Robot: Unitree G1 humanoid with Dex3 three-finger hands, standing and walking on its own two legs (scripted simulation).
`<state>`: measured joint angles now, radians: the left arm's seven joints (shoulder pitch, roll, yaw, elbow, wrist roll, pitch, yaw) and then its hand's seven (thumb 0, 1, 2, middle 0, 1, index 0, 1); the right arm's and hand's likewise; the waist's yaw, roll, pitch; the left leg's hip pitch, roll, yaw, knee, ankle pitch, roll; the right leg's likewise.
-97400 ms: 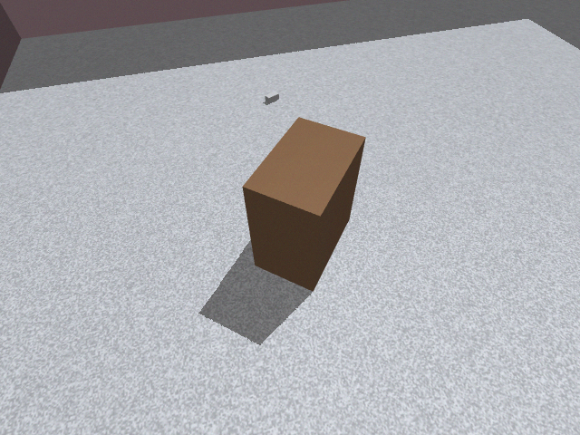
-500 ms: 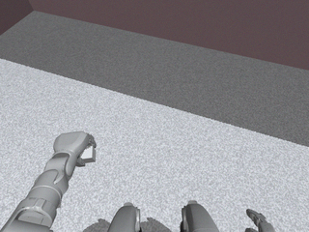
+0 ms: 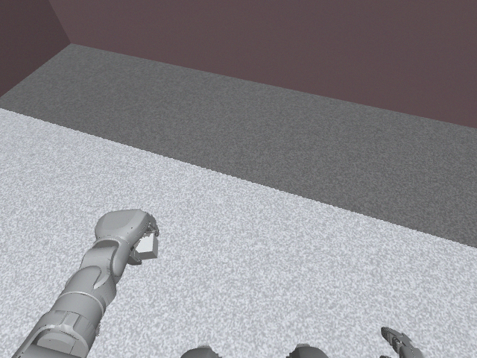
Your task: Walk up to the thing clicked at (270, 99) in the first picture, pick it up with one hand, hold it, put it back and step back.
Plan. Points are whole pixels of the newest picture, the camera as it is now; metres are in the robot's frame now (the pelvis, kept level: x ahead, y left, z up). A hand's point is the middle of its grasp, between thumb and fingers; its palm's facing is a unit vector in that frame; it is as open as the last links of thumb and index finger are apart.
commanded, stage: hold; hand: left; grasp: from above
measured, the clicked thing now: (136, 247) +0.33 +0.24 -0.10
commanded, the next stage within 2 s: crouch in 1.76 s
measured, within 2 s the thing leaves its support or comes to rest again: neither
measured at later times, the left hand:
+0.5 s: hand (130, 240) +0.31 +0.22 -0.03, palm faces -0.45 -0.05 -0.89, open 6.8 cm
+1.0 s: hand (128, 248) +0.29 +0.21 -0.01, palm faces -0.45 -0.05 -0.89, open 6.8 cm
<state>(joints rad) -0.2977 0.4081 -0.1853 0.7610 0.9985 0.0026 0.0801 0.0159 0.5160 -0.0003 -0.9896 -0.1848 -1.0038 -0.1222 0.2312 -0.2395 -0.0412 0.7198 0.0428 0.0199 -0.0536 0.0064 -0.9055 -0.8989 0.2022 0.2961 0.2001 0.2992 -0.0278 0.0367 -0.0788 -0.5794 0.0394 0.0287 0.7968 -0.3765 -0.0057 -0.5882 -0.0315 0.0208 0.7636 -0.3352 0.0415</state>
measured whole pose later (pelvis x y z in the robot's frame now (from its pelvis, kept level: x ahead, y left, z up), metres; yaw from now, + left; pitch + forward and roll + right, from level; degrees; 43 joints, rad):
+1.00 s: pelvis +0.00 -0.01 +0.02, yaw -1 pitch +2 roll +1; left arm -0.22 0.41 -0.21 0.60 0.98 0.01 -0.04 0.02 0.51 0.00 -0.99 -0.17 -1.01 -0.12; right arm 0.19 -0.25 -0.03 0.66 0.06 0.08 -0.06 0.01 -0.90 -0.90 0.20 0.30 0.20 0.30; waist 0.01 0.05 -0.03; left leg -0.33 0.03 0.05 0.57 -0.27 -0.01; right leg -0.36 -0.03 0.03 0.58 -0.25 0.03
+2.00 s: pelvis +0.01 -0.01 +0.03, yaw -1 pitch +2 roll +0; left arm -0.22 0.42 -0.19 0.62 0.99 -0.03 -0.05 0.02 0.51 0.00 -1.01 -0.16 -1.03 -0.10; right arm 0.19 -0.25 -0.03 0.67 0.07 0.10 -0.07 0.01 -0.90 -0.90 0.20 0.30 0.20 0.30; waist 0.01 0.05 -0.01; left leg -0.25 0.03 0.05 0.48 -0.25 -0.01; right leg -0.29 -0.03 0.03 0.49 -0.23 0.03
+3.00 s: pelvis -0.06 +0.00 -0.27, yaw -1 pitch +38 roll -6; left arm -0.84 0.62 0.05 1.28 1.23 -0.19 0.31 0.02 0.51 0.00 -1.01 -0.14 -1.02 -0.09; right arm 0.19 -0.23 -0.01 0.73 -0.08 -0.03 0.05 0.00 -0.90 -0.90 0.21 0.30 0.20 0.30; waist -0.19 0.03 -0.16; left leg -1.97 0.01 -0.08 1.96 -0.66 0.00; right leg -1.92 -0.04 -0.01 1.89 -0.63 0.06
